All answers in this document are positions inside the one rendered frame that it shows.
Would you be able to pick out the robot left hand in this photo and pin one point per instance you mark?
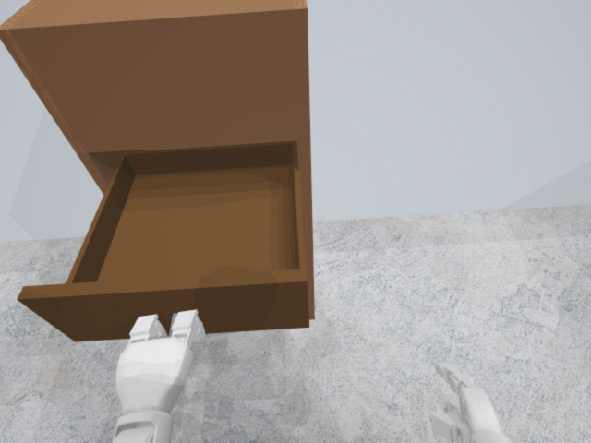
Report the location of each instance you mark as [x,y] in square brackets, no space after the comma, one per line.
[152,373]

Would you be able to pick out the robot right hand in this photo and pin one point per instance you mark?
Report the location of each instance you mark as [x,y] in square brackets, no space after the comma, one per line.
[457,420]

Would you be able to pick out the handle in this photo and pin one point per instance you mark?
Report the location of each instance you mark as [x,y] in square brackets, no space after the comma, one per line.
[172,323]

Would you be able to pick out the left robot forearm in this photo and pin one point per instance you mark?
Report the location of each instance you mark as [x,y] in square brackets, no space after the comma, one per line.
[144,426]

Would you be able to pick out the cabinet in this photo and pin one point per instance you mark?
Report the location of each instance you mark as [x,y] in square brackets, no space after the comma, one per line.
[134,75]

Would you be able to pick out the drawer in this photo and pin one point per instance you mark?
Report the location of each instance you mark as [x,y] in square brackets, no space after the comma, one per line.
[218,229]

